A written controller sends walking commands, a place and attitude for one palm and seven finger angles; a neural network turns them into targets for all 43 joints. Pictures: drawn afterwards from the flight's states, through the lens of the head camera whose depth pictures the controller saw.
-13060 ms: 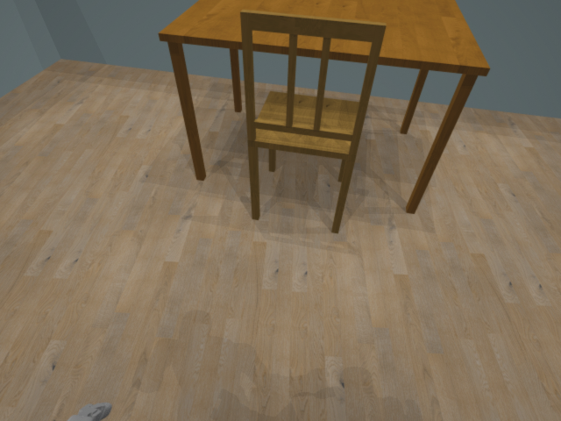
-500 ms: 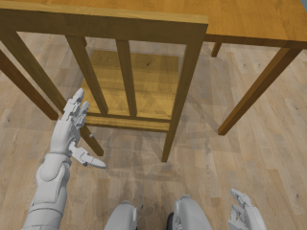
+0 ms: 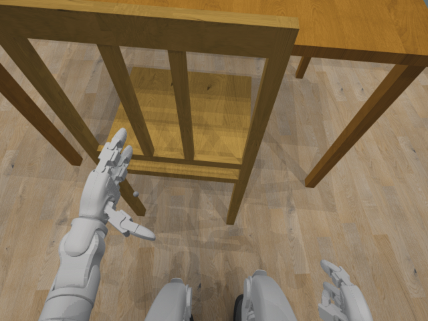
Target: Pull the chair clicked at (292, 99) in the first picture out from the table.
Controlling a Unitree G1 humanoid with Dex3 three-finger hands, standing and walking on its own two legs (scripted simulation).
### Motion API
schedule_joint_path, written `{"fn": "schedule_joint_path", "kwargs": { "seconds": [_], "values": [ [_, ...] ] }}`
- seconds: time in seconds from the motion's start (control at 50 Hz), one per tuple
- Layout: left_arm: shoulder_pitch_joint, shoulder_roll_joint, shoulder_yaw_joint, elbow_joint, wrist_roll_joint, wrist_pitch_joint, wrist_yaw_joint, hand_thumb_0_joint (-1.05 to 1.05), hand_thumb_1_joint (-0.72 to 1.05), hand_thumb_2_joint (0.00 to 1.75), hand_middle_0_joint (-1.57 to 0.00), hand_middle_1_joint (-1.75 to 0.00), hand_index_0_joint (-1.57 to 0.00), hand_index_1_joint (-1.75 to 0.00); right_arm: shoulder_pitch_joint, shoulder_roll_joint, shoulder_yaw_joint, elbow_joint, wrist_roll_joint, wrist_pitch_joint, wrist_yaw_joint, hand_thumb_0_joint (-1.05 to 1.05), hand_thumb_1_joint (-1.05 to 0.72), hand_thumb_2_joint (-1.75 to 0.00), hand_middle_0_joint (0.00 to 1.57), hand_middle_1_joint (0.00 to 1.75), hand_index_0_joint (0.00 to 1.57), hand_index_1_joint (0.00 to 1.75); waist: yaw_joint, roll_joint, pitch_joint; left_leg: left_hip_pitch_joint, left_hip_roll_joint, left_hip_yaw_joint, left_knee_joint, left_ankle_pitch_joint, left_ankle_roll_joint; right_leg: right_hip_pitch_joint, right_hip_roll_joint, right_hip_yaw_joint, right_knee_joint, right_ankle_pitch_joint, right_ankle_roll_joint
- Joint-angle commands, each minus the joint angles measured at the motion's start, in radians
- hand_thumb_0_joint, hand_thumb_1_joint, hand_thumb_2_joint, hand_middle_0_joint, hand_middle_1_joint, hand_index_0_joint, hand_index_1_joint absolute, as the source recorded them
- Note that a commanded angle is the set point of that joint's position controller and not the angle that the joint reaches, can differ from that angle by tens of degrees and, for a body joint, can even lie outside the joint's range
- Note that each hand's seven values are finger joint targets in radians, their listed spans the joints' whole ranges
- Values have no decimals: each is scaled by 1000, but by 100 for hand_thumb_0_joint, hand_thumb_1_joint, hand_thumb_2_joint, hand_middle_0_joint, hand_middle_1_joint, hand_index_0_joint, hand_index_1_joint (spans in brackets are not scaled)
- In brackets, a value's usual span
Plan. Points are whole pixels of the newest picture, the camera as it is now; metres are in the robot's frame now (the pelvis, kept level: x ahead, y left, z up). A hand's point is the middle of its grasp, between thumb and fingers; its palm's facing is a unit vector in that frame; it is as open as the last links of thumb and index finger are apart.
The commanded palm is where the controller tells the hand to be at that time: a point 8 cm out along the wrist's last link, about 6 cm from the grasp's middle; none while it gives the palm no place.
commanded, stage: aim the fingers beside a spindle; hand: left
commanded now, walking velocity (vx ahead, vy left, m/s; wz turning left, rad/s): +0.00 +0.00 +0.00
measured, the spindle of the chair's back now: (133, 111) +0.50 +0.17 +0.05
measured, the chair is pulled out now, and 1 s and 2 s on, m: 0.00 0.00 0.00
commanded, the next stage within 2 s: none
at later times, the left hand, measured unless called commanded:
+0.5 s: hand (135, 191) +0.34 +0.15 +0.02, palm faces -0.08 -0.99 -0.07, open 16.9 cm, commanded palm +0.31 +0.20 +0.02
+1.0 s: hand (135, 194) +0.33 +0.14 +0.03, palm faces -0.13 -0.99 -0.06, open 16.9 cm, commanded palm +0.32 +0.21 +0.02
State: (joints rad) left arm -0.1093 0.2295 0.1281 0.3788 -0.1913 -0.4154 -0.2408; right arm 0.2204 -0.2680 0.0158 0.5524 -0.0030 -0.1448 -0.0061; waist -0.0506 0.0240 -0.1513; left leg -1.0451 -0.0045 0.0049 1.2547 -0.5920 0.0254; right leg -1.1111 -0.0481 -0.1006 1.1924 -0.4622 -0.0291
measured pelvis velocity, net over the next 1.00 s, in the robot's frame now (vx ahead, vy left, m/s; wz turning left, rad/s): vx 0.00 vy -0.01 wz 0.00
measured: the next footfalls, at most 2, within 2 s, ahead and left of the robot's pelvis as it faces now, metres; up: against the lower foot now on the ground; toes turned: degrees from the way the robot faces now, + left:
none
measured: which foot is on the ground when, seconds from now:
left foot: down 0.00-1.00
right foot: down 0.00-1.00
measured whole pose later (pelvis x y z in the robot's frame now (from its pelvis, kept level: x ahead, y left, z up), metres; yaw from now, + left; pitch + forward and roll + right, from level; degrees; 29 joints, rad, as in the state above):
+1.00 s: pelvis +0.00 -0.01 +0.00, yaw +0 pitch +22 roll -1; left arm -0.07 0.24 0.14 0.32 -0.21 -0.43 -0.26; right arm 0.22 -0.27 0.01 0.55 0.00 -0.15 -0.01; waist -0.05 0.03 -0.15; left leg -1.04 0.00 0.00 1.25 -0.59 0.01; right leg -1.11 -0.04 -0.11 1.19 -0.46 -0.04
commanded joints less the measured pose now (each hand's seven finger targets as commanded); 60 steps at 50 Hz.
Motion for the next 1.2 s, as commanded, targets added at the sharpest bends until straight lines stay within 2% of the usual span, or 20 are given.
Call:
{"fn": "schedule_joint_path", "kwargs": {
  "seconds": [0.0,0.08,0.12,0.24,0.28,0.32,0.36,0.4,0.5,0.58,0.6,0.66,0.74,0.78,0.84,0.9,0.98,1.04,1.12,1.18],
  "values": [
    [-220,142,64,-255,1,-107,43,0,-50,30,-6,-8,-6,-8,30,-138,-60,-116,2,-41,-3,0,-90,-90,20,30,20,30,-1,31,-392,205,2,-73,-185,373,-25,300,19,60,-123,214,-4],
    [-219,96,26,-145,24,-71,50,0,-50,30,-6,-8,-6,-8,23,-141,-57,-111,6,-26,1,0,-90,-90,20,30,20,30,-10,9,-327,150,-1,-68,-188,279,-20,254,18,58,-129,138,-5],
    [-202,121,56,-97,24,-52,43,0,-50,30,-6,-8,-6,-8,22,-147,-58,-115,11,-18,-2,0,-90,-90,20,30,20,30,-6,-26,-323,111,-4,-58,-184,255,-14,278,20,66,-134,134,-6],
    [-185,144,59,-293,-4,-77,28,0,-50,30,-6,-8,-6,-8,27,-135,-63,-146,8,-20,0,0,-90,-90,20,30,20,30,25,42,-476,217,-4,-61,-182,418,-24,374,16,76,-121,280,-9],
    [-159,124,40,-330,-7,-91,38,0,-50,30,-6,-8,-6,-8,26,-128,-62,-148,7,-21,2,0,-90,-90,20,30,20,30,17,26,-471,231,-1,-61,-182,435,-22,380,17,74,-126,298,-4],
    [-148,131,52,-270,-2,-85,52,0,-50,30,-6,-8,-6,-8,28,-131,-59,-135,7,-18,0,0,-90,-90,20,30,20,30,-3,-37,-404,163,-3,-53,-174,362,-11,368,23,78,-140,259,1],
    [-185,131,63,-187,9,-80,57,0,-50,30,-6,-8,-6,-8,15,-133,-54,-115,10,-16,-3,0,-90,-90,20,30,20,30,-12,-42,-310,86,-5,-48,-173,254,-9,318,21,82,-146,157,1],
    [-200,117,56,-138,14,-73,50,0,-50,30,-6,-8,-6,-8,17,-135,-54,-108,11,-15,-6,0,-90,-90,20,30,20,30,-19,-50,-287,59,-9,-39,-165,210,-6,300,20,90,-156,113,0],
    [-192,152,72,-212,0,-80,8,0,-50,30,-6,-8,-6,-8,15,-136,-59,-130,13,-23,-7,0,-90,-90,20,30,20,30,16,34,-398,116,-13,-32,-166,287,-9,373,15,103,-146,195,-9],
    [-171,161,73,-301,-17,-91,7,0,-50,30,-6,-8,-6,-8,25,-131,-59,-133,11,-32,-7,0,-90,-90,20,30,20,30,15,36,-459,174,-8,-42,-167,376,-10,410,17,97,-138,284,-5],
    [-175,134,47,-300,-18,-91,10,0,-50,30,-6,-8,-6,-8,20,-127,-58,-132,11,-34,-6,0,-90,-90,20,30,20,30,2,28,-436,167,-8,-40,-166,368,-8,405,17,97,-145,285,-2],
    [-177,174,107,-203,-16,-79,28,0,-50,30,-6,-8,-6,-8,19,-136,-56,-113,14,-30,-10,0,-90,-90,20,30,20,30,-10,-51,-346,74,-8,-33,-157,276,-5,379,19,104,-160,199,3],
    [-188,167,116,-99,-8,-66,14,0,-50,30,-6,-8,-6,-8,10,-138,-51,-110,17,-26,-10,0,-90,-90,20,30,20,30,-8,-48,-293,12,-14,-18,-148,196,-3,347,16,127,-176,95,1],
    [-218,177,120,-111,-11,-69,-4,0,-50,30,-6,-8,-6,-8,12,-139,-53,-114,18,-29,-13,0,-90,-90,20,30,20,30,-5,-30,-321,19,-13,-17,-145,208,-3,360,15,132,-172,110,-2],
    [-193,174,99,-233,-29,-87,-31,0,-50,30,-6,-8,-6,-8,20,-136,-59,-132,14,-44,-11,0,-90,-90,20,30,20,30,16,47,-448,119,-12,-23,-152,320,-4,420,15,123,-152,243,-6],
    [-171,135,44,-322,-37,-98,-30,0,-50,30,-6,-8,-6,-8,23,-130,-61,-136,14,-53,-7,0,-90,-90,20,30,20,30,7,70,-478,202,-7,-42,-169,399,-10,408,16,97,-142,299,-4],
    [-138,146,79,-197,-23,-70,10,0,-50,30,-6,-8,-6,-8,24,-143,-59,-113,14,-44,-8,0,-90,-90,20,30,20,30,-12,-51,-344,98,-4,-44,-167,284,-6,343,21,87,-155,186,4],
    [-191,139,86,-105,-2,-58,26,0,-50,30,-6,-8,-6,-8,14,-144,-54,-107,15,-37,-11,0,-90,-90,20,30,20,30,-21,-66,-267,26,-9,-34,-158,189,-4,287,19,94,-159,84,3],
    [-180,197,130,-207,-3,-82,18,0,-50,30,-6,-8,-6,-8,16,-142,-58,-137,9,-39,-7,0,-90,-90,20,30,20,30,26,26,-399,86,-16,-29,-162,266,-7,370,18,105,-140,163,-9],
    [-196,179,95,-299,-13,-102,6,0,-50,30,-6,-8,-6,-8,18,-132,-57,-141,8,-43,-5,0,-90,-90,20,30,20,30,19,59,-459,168,-10,-39,-166,357,-10,392,19,99,-134,253,-7]
  ]
}}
